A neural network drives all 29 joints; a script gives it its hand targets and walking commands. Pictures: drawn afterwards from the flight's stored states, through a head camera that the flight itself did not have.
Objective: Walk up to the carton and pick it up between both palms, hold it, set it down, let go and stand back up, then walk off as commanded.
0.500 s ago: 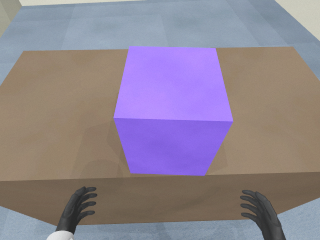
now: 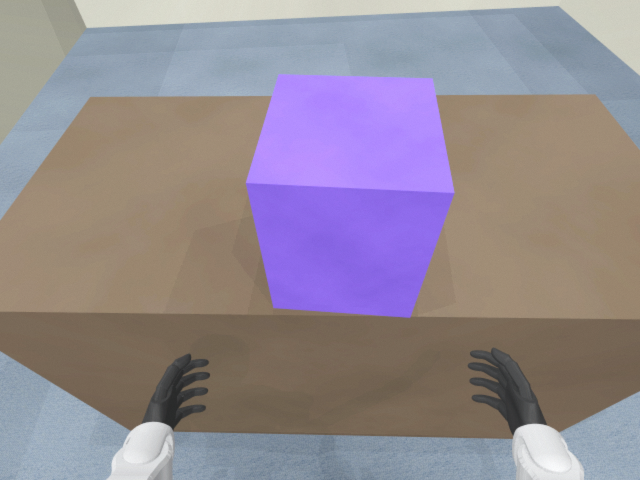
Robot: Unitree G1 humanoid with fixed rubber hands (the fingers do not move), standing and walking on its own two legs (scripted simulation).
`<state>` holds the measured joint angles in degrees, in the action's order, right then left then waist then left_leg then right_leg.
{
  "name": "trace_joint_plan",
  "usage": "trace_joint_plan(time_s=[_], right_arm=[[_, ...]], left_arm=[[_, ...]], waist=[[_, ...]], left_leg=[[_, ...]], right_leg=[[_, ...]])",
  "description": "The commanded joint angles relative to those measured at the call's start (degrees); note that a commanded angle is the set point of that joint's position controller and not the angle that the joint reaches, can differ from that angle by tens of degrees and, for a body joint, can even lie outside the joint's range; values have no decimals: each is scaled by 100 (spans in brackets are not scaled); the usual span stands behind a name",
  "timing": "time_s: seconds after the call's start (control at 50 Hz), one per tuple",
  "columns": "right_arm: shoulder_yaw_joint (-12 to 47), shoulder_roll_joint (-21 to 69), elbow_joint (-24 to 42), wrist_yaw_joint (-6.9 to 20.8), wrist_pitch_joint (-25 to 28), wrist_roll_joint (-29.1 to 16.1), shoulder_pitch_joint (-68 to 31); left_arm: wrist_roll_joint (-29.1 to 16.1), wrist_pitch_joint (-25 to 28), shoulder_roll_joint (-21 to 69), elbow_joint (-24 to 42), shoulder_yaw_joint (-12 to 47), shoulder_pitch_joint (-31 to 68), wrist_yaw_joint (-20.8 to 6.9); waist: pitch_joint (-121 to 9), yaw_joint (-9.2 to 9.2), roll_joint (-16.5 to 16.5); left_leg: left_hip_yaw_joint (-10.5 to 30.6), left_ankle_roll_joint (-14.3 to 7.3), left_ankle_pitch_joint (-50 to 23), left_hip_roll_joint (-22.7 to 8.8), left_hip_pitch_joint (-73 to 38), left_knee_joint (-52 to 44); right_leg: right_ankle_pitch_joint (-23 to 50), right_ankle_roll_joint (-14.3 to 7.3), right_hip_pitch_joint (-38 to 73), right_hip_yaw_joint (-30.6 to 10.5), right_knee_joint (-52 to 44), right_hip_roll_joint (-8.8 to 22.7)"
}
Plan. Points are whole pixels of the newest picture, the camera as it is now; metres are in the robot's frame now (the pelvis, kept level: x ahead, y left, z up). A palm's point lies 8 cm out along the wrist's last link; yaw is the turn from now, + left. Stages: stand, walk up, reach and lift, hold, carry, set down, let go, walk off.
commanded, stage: let go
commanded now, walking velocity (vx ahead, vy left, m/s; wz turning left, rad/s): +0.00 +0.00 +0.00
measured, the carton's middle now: (347, 201) +0.44 +0.01 +0.09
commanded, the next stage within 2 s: stand in 0.52 s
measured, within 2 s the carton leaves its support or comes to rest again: neither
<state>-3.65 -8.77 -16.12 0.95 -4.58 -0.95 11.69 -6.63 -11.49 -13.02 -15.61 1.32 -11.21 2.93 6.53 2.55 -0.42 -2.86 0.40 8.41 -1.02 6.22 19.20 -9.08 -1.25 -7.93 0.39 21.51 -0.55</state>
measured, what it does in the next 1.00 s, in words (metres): shifts its weight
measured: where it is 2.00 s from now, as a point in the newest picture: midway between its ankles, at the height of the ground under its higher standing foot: outside the picture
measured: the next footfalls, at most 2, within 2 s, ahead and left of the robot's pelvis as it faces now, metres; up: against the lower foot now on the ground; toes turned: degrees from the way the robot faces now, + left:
none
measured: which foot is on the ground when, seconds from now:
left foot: down 0.00-1.00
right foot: down 0.00-1.00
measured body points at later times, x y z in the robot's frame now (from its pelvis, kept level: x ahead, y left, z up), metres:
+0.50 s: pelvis +0.06 +0.00 +0.00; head +0.09 +0.00 +0.45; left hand +0.21 +0.24 -0.09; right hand +0.22 -0.22 -0.09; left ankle +0.03 +0.13 -0.75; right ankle +0.03 -0.10 -0.75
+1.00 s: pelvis +0.06 +0.02 -0.01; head +0.07 +0.03 +0.44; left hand +0.18 +0.32 -0.11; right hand +0.18 -0.29 -0.10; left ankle +0.03 +0.13 -0.75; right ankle +0.03 -0.10 -0.75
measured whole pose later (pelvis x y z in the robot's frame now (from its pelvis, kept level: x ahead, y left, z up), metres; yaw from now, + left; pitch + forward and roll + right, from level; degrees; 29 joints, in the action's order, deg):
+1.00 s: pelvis +0.06 +0.02 -0.01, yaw +0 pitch -1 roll +0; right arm -3.4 -21.2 -46.5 1.4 1.3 2.1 12.1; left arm 2.2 0.7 -21.5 -44.6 -2.8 -11.0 -1.1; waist 1.0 0.7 -0.9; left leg -2.9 -0.6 16.6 -0.7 8.0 25.4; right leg -15.8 0.1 -8.4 0.5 25.0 0.1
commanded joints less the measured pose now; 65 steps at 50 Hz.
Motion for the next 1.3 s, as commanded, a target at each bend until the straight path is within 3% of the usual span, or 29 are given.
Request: trace_joint_plan(time_s=[0.0, 0.04, 0.06, 0.1, 0.18, 0.3, 0.42, 0.46, 0.52, 0.54, 0.56, 0.6, 0.68, 0.72, 0.76, 0.8, 0.82, 0.84, 0.88, 0.94, 0.96, 0.98, 1.0, 1.04, 1.06, 1.1, 1.2, 1.24, 1.28], right_arm=[[-49, -463, -158, -161, 59, 94, -378], [37, -404, -563, -189, 28, 137, -274], [40, -282, -449, -260, 114, 172, -314], [51, -307, -509, -215, 211, 159, -390], [111, -446, -769, -103, 603, 159, -296], [52, -539, -770, -102, 1407, 170, -69], [312, -719, -1581, -151, 1888, 112, 202], [294, -682, -1832, -132, 1967, 84, 29], [283, -754, -1976, -112, 2079, 42, -21], [-177, -2221, -2188, -195, 1414, 328, 306], [-227, -2176, -2251, -216, 1198, 355, 227], [-227, -1895, -2162, -216, 937, 451, 14], [-153, -1799, -2182, -74, 881, 273, -168], [-128, -1715, -2269, -7, 832, 300, -157], [-186, -1919, -2381, -13, 770, 317, -97], [-235, -2051, -2381, 1, 750, 327, -178], [-199, -1958, -2472, -2, 716, 319, -78], [-215, -2130, -2507, -2, 701, 290, -96], [-173, -2131, -2590, 12, 710, 304, -35], [-239, -2351, -2684, 29, 655, 282, -111], [-216, -2401, -2760, -9, 650, 268, 58], [-232, -2450, -2810, -10, 667, 287, -138], [-204, -2385, -2848, -27, 687, 297, -74], [-143, -2298, -2973, -19, 650, 267, -182], [-138, -2340, -2902, 4, 660, 260, -237], [-142, -2278, -3010, -27, 653, 217, -217], [-93, -2328, -3225, -18, 665, 235, -238], [-69, -2358, -3235, -12, 671, 206, -399], [-64, -2310, -3341, -12, 675, 231, -460]], left_arm=[[209, 35, -620, -32, -236, 665, -214], [354, -80, -641, -401, -346, 530, -306], [235, 9, -783, -137, -339, 599, -348], [322, 19, -731, -74, -376, 612, -304], [535, 164, -610, -236, -335, 399, -238], [556, 572, -758, -295, -564, 75, -259], [700, 839, -554, -700, -582, -300, -411], [669, 818, -440, -743, -499, -145, -405], [698, 804, -380, -698, -488, -170, -438], [999, 1013, -1617, -1239, -876, -99, -303], [960, 1031, -1424, -1236, -928, -17, -292], [988, 1034, -1388, -1394, -925, 153, -319], [953, 1227, -1332, -1665, -754, 230, -398], [913, 1273, -1284, -1903, -692, 206, -395], [898, 1308, -1480, -1942, -734, 306, -376], [910, 1290, -1516, -2103, -696, 310, -383], [888, 1336, -1570, -2182, -662, 326, -358], [890, 1343, -1553, -2209, -649, 356, -401], [831, 1373, -1688, -2383, -655, 318, -360], [877, 1332, -1742, -2599, -631, 276, -337], [854, 1353, -1733, -2637, -582, 235, -346], [813, 1368, -1700, -2702, -535, 331, -344], [817, 1375, -1737, -2736, -511, 288, -363], [832, 1379, -1862, -2896, -535, 376, -316], [839, 1365, -1848, -2873, -497, 492, -312], [818, 1385, -1784, -2966, -457, 360, -289], [805, 1349, -1844, -3251, -437, 393, -309], [781, 1365, -1779, -3297, -357, 485, -290], [795, 1392, -1951, -3404, -396, 602, -271]], waist=[[-517, -219, -204], [-77, -221, 3], [-276, -239, -137], [-226, -155, 280], [-408, -87, 502], [-1156, -94, 65], [-1313, -197, -158], [-1222, -244, 6], [-1152, -252, -114], [-1350, -76, -90], [-1176, -132, 123], [-688, -105, -36], [-827, -167, 63], [-847, -175, 257], [-758, -173, 42], [-1002, -180, 227], [-770, -205, 70], [-928, -218, 290], [-1000, -224, 35], [-1072, -251, 157], [-973, -235, 14], [-995, -225, 171], [-894, -240, -139], [-882, -177, 228], [-697, -234, -35], [-928, -213, 139], [-671, -194, -138], [-704, -189, 95], [-610, -236, -57]], left_leg=[[-221, -77, 859, -57, 282, -418], [-203, -43, 776, -42, 212, -428], [-200, -43, 669, -29, 167, -364], [-185, 62, 442, -26, 129, -360], [-154, 203, -342, 31, -97, -118], [-219, 169, -1281, 132, -353, 185], [-181, 244, -2038, 208, -772, 302], [-152, 288, -2001, 187, -893, 304], [-139, 265, -2324, 174, -1214, 343], [240, -42, -2714, -540, -295, 656], [288, -84, -2182, -559, -212, 565], [309, -174, -1044, -575, 150, 366], [447, -253, -498, -585, 142, 298], [379, -258, -735, -529, 62, 429], [477, -261, -579, -547, 216, 298], [526, -305, -772, -610, 160, 349], [532, -278, -869, -588, 157, 292], [457, -250, -1000, -569, 66, 383], [579, -321, -1238, -640, 36, 332], [564, -336, -1314, -641, -97, 370], [528, -331, -1246, -608, 118, 336], [496, -347, -1109, -605, 53, 303], [538, -337, -1066, -595, 17, 218], [632, -351, -1225, -632, -91, 124], [655, -357, -1232, -660, -4, 152], [629, -342, -1140, -635, -156, 132], [715, -366, -833, -651, -31, -52], [802, -378, -396, -677, 70, -197], [707, -326, -521, -619, -17, -156]], right_leg=[[-1278, 25, 212, -186, -598, 183], [-1193, 20, 133, -185, -662, 175], [-1007, 51, 115, -203, -675, 195], [-750, 1, 212, -128, -603, 98], [-125, -48, 180, -25, -481, -73], [1407, 124, 405, -91, -342, -39], [3062, 326, 618, -117, -192, -35], [2697, 288, 499, -66, -251, -80], [2622, 254, 265, -20, -376, -159], [2267, 99, 144, -240, 319, 446], [1700, 172, 192, -313, 186, 443], [550, 133, 13, -279, 50, 434], [354, 60, -215, -370, 7, 548], [654, 2, -261, -444, 78, 623], [557, 35, -178, -403, 54, 590], [830, -19, -38, -408, 135, 621], [733, -29, -124, -469, 29, 666], [993, -24, -61, -455, 122, 652], [1289, -58, 84, -461, 205, 680], [1246, -95, 89, -457, 98, 677], [1303, -92, 259, -467, 90, 720], [1244, -114, 190, -540, 65, 732], [1110, -49, 123, -471, 8, 702], [995, -64, 3, -414, 89, 673], [902, -30, -2, -372, 15, 661], [1019, -78, 91, -427, -19, 697], [557, -44, 70, -465, -157, 701], [398, -74, 150, -455, -223, 712], [492, -73, -32, -513, -270, 750]])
